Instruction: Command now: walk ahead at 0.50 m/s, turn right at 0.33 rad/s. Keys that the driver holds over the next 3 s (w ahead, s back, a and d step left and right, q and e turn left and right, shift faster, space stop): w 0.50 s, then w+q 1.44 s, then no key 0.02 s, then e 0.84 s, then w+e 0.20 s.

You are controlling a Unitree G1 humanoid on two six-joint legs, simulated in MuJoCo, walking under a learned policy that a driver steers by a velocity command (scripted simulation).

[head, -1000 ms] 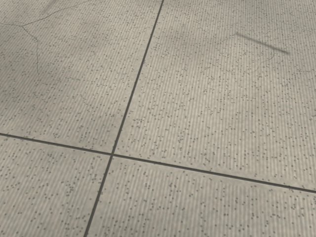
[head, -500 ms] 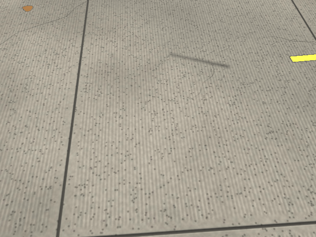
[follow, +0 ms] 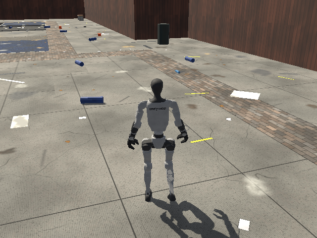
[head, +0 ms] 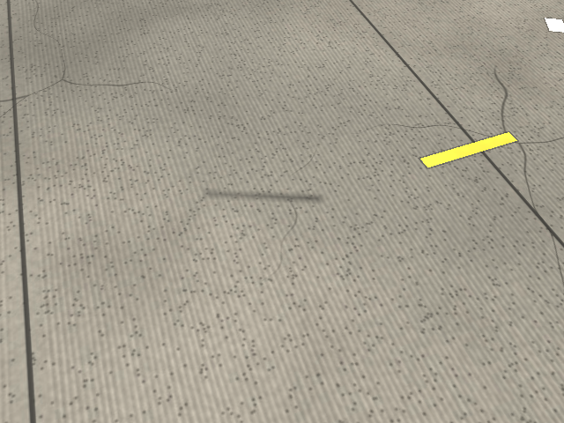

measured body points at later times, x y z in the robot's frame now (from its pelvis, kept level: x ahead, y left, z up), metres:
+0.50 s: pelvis +0.26 -0.06 +0.00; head +0.29 -0.07 +0.45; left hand +0.44 +0.19 -0.09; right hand +0.30 -0.34 -0.13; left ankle +0.18 +0.10 -0.65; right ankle +0.30 -0.15 -0.73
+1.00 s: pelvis +0.54 +0.00 -0.01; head +0.58 +0.01 +0.44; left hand +0.56 +0.29 -0.13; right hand +0.75 -0.23 -0.10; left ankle +0.60 +0.08 -0.73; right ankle +0.39 -0.16 -0.63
